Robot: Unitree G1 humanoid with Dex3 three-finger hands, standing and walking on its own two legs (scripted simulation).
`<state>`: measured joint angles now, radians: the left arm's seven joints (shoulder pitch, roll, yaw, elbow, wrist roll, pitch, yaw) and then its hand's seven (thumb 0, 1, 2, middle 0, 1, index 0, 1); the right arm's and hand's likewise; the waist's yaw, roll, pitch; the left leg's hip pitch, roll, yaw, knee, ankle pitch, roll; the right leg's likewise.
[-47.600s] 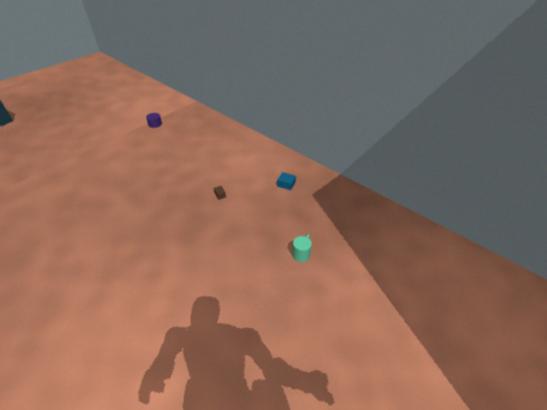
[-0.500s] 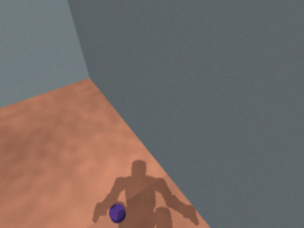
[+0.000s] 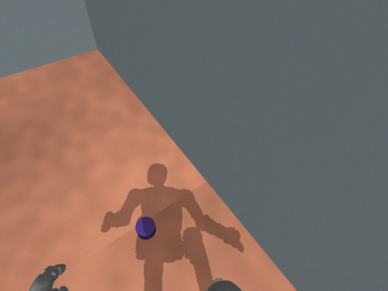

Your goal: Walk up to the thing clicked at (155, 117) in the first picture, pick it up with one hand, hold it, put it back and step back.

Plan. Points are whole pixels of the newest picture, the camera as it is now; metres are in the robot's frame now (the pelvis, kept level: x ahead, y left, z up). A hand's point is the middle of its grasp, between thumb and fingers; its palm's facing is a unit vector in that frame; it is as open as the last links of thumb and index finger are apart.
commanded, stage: step back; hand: left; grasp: from above
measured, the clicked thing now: (145, 228) +0.47 +0.18 -0.73
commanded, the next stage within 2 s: none
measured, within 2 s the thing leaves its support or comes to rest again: neither
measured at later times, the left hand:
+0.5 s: hand out of the picture +0.00 +0.25 -0.15, palm faces -0.01 -0.91 -0.42, open 7.4 cm
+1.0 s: hand out of the picture -0.10 +0.21 -0.15, palm faces -0.10 -0.90 -0.42, open 7.4 cm
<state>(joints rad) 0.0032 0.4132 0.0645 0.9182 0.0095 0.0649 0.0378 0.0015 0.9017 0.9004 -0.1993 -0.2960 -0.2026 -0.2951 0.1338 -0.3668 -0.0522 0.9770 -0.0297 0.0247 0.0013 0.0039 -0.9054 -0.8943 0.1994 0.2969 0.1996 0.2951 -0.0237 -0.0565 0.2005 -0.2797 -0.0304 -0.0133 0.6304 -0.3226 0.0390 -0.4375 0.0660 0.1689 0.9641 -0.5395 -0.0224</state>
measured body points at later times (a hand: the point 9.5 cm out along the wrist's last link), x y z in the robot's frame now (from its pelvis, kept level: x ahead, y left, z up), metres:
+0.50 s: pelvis -0.10 -0.03 -0.01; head -0.06 -0.03 +0.43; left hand +0.00 +0.29 -0.12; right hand +0.00 -0.35 -0.13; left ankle -0.03 +0.10 -0.70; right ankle -0.04 -0.22 -0.73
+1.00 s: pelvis -0.23 -0.06 -0.01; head -0.17 -0.08 +0.43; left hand -0.10 +0.25 -0.12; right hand -0.15 -0.38 -0.14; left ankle -0.14 +0.09 -0.71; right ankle -0.23 -0.16 -0.73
